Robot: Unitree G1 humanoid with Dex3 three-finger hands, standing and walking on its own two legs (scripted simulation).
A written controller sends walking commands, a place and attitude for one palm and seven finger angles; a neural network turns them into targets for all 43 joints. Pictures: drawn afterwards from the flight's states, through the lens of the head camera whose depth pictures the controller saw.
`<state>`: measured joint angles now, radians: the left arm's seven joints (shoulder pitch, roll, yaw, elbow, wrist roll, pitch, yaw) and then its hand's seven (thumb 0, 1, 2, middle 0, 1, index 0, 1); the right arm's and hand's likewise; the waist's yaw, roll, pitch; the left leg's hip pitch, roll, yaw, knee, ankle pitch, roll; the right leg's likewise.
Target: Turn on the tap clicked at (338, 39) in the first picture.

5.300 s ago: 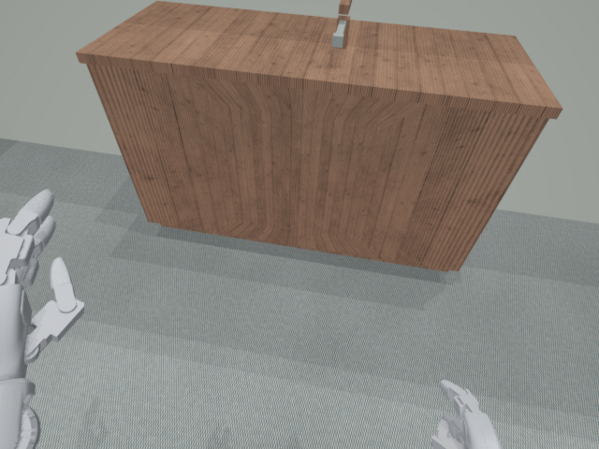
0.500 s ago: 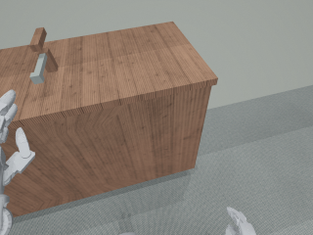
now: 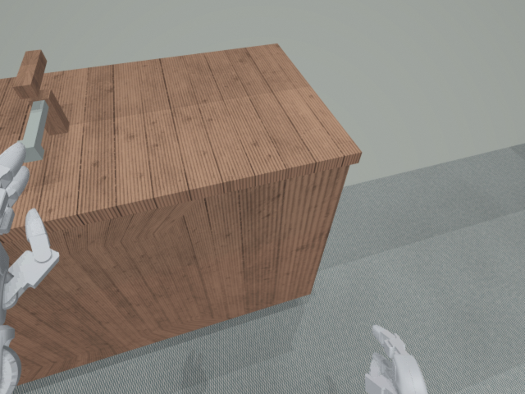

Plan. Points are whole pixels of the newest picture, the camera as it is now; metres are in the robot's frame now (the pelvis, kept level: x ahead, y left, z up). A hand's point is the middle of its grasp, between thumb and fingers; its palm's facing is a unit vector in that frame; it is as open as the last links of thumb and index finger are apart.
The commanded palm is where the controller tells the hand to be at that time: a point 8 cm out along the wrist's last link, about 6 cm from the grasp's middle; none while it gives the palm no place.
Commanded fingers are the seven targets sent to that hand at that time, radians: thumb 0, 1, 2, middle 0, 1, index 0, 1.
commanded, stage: come to a stop and stand still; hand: left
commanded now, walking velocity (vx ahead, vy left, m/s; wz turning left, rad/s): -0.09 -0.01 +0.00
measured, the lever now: (30, 150) +0.45 +0.41 +0.12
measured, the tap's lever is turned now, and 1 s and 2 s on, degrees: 0 0 0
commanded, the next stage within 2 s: look again from close up in 0.82 s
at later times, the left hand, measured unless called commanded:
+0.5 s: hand out of the picture +0.22 +0.29 +0.21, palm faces +0.53 -0.74 -0.41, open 7.4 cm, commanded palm +0.13 +0.28 +0.18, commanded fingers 0.00 0.90 0.90 -0.20 -0.30 -0.20 -0.30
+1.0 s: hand out of the picture +0.18 +0.29 +0.17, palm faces +0.42 -0.85 -0.33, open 7.4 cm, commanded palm +0.12 +0.32 +0.18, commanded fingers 0.00 0.90 0.90 -0.20 -0.30 -0.20 -0.30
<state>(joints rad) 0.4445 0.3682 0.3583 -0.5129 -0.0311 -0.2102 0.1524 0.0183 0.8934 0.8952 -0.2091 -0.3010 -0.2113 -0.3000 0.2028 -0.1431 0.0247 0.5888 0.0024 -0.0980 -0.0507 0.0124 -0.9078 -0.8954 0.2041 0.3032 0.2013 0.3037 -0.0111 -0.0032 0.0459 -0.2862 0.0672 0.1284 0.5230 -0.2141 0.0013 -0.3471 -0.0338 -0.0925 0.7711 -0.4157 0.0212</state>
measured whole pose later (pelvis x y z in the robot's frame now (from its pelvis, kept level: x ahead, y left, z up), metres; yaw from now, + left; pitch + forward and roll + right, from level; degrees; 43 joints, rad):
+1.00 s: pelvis -0.04 +0.04 +0.01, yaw +0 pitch -4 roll -1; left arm 0.34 0.34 0.34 -0.36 0.00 -0.23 0.09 0.02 0.89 0.90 -0.21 -0.30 -0.21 -0.30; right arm 0.26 -0.19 0.05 0.58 0.00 -0.18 -0.01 0.02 -0.90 -0.90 0.21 0.30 0.21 0.30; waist 0.03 -0.03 0.03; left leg -0.21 -0.03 0.10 0.45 -0.20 0.07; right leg -0.23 0.01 0.03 0.41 -0.15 0.00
